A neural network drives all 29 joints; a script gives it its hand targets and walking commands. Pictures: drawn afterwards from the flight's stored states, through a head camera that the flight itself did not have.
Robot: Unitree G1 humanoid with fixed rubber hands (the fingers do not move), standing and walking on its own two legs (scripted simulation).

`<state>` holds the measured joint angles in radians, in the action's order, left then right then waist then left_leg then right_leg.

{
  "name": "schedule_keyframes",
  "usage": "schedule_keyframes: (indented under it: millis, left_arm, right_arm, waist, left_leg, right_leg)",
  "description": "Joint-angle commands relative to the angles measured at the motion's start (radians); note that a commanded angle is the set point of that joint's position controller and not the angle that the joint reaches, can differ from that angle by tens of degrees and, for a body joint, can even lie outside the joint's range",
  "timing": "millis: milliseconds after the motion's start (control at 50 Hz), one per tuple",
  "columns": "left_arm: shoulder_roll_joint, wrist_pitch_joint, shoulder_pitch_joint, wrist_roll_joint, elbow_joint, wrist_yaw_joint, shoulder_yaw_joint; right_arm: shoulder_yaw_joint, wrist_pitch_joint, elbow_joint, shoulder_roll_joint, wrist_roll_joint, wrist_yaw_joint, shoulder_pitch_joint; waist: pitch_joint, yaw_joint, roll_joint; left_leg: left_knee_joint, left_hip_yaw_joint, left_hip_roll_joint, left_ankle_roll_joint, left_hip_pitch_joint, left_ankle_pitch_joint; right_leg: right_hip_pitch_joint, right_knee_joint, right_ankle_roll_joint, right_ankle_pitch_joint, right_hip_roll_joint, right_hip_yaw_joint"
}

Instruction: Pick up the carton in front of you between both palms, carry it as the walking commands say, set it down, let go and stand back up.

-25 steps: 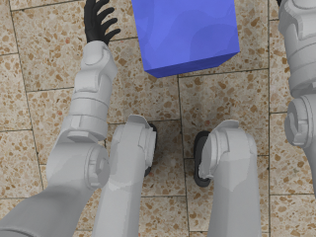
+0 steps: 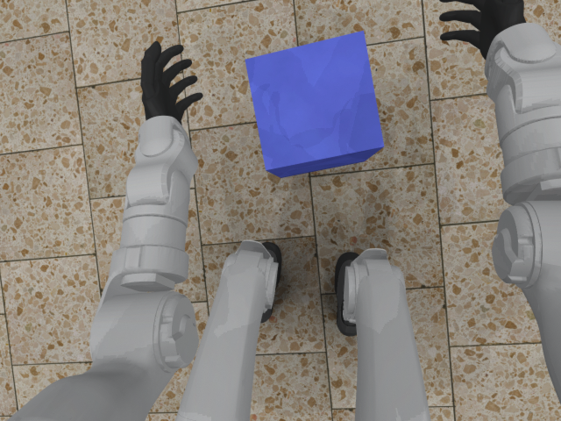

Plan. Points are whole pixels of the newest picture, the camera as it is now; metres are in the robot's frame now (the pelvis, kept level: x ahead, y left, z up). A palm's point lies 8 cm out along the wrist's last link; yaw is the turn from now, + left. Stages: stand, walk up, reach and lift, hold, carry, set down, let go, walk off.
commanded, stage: set down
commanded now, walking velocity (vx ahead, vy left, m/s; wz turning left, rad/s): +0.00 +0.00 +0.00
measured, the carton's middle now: (314, 118) +0.53 +0.00 -0.42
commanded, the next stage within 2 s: let go in 0.24 s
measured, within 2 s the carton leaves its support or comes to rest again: neither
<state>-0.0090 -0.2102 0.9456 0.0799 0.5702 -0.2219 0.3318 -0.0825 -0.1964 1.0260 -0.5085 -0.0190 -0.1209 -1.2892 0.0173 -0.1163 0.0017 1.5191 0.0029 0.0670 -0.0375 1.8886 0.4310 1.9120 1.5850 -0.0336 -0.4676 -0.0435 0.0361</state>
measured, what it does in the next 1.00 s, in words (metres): rises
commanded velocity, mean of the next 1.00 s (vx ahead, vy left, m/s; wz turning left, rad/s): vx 0.00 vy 0.00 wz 0.00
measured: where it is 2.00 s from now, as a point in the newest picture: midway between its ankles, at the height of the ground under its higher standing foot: (305, 301)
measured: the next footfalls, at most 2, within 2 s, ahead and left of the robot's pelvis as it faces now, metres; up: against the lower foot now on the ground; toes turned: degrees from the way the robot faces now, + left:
none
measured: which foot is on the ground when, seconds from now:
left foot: down 0.00-1.00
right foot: down 0.00-1.00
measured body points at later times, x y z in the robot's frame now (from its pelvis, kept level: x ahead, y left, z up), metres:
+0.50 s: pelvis +0.04 +0.00 +0.13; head +0.31 -0.03 +0.49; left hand +0.44 +0.18 +0.01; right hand +0.51 -0.23 +0.01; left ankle +0.11 +0.12 -0.51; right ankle +0.09 -0.10 -0.51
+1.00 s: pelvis +0.12 +0.02 +0.22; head +0.22 -0.01 +0.66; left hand +0.32 +0.24 +0.14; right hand +0.35 -0.23 +0.12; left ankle +0.11 +0.12 -0.51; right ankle +0.09 -0.10 -0.51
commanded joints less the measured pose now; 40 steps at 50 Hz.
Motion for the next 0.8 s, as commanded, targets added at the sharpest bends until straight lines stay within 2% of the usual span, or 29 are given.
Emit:
schedule_keyframes:
  millis: [0,200,280,360,440,480,540,620,780]
  left_arm:
    - [-0.069,0.017,0.133,-0.019,-0.117,0.012,0.013]
    - [-0.046,0.034,0.053,-0.066,-0.123,0.046,0.038]
    - [-0.038,0.048,0.004,-0.092,-0.123,0.07,0.033]
    - [-0.057,0.074,-0.146,-0.129,-0.13,0.11,0.008]
    - [-0.111,0.11,-0.315,-0.161,-0.145,0.166,-0.044]
    - [-0.144,0.125,-0.376,-0.166,-0.157,0.198,-0.072]
    - [-0.183,0.14,-0.462,-0.154,-0.164,0.241,-0.112]
    - [-0.205,0.159,-0.609,-0.112,-0.146,0.276,-0.17]
    - [-0.233,0.203,-0.906,-0.046,-0.181,0.292,-0.252]
  right_arm:
    - [-0.035,0.016,-0.104,-0.101,0.018,-0.006,-0.262]
    - [-0.092,0.032,-0.101,-0.059,0.073,-0.018,-0.191]
    - [-0.132,0.042,-0.098,-0.032,0.107,-0.015,-0.12]
    - [-0.17,0.057,-0.157,0.035,0.144,0.018,0.054]
    - [-0.198,0.08,-0.281,0.124,0.157,0.082,0.27]
    - [-0.189,0.093,-0.35,0.157,0.142,0.112,0.353]
    - [-0.162,0.111,-0.438,0.183,0.112,0.141,0.463]
    - [-0.133,0.137,-0.484,0.189,0.082,0.146,0.637]
    - [-0.089,0.191,-0.49,0.198,0.05,0.123,0.992]
  waist:
    - [1.039,-0.013,0.199]
    - [0.973,-0.017,0.184]
    - [0.962,-0.001,0.165]
    - [1.028,0.012,0.16]
    - [1.034,0.024,0.143]
    - [0.979,0.023,0.124]
    - [0.857,0.016,0.097]
    - [0.703,0.017,0.066]
    - [0.527,0.037,0.017]
  left_leg:
    - [-0.171,0.101,0.03,-0.044,-0.425,-0.241]
    - [-0.375,0.093,0.021,-0.049,-0.541,-0.291]
    - [-0.441,0.089,0.018,-0.05,-0.612,-0.314]
    - [-0.504,0.088,0.021,-0.042,-0.689,-0.373]
    - [-0.576,0.075,0.016,-0.02,-0.76,-0.393]
    - [-0.614,0.066,0.008,-0.007,-0.819,-0.38]
    - [-0.669,0.046,-0.009,0.009,-0.95,-0.358]
    - [-0.734,0.012,-0.032,0.018,-1.151,-0.374]
    - [-0.834,-0.042,-0.05,0.005,-1.474,-0.58]
  right_leg:
    - [-0.813,-0.229,0.017,0.323,-0.004,0.01]
    - [-0.988,-0.425,0.022,0.401,-0.002,0.025]
    - [-1.053,-0.498,0.024,0.441,-0.004,0.028]
    - [-1.22,-0.556,0.035,0.587,-0.006,0.041]
    - [-1.377,-0.62,0.049,0.706,-0.003,0.056]
    - [-1.4,-0.666,0.052,0.678,-0.001,0.055]
    - [-1.37,-0.742,0.053,0.557,-0.003,0.037]
    - [-1.305,-0.825,0.049,0.433,-0.005,0.012]
    - [-1.361,-0.927,0.039,0.464,-0.004,0.009]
